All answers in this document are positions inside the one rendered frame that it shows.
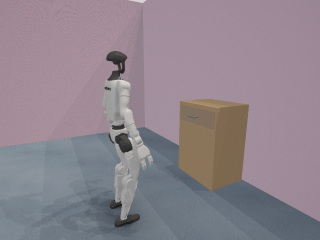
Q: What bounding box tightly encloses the handle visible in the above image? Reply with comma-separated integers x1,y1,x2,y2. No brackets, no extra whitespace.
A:
187,115,199,119

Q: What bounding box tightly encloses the robot left forearm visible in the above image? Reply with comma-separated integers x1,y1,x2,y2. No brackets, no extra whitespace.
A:
103,108,114,128

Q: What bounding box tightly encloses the robot right upper arm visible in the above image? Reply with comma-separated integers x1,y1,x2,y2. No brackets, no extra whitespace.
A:
117,80,131,119

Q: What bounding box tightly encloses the robot right forearm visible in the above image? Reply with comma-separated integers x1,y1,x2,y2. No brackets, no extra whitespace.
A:
123,109,144,148

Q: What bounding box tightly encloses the cabinet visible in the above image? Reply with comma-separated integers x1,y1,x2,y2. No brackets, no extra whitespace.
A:
178,99,249,191

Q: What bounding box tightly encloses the right robot hand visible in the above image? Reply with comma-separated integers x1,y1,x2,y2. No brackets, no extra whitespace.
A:
136,144,153,171

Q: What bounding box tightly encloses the robot right thigh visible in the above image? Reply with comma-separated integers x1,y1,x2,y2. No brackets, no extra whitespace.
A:
118,134,140,187

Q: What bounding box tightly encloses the robot left upper arm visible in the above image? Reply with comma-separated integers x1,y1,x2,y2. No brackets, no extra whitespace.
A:
102,80,107,110

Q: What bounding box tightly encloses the drawer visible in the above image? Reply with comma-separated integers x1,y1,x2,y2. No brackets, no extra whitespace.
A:
181,104,215,131

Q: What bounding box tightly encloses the robot left shin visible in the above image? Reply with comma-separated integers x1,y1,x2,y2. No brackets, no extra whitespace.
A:
114,164,128,203

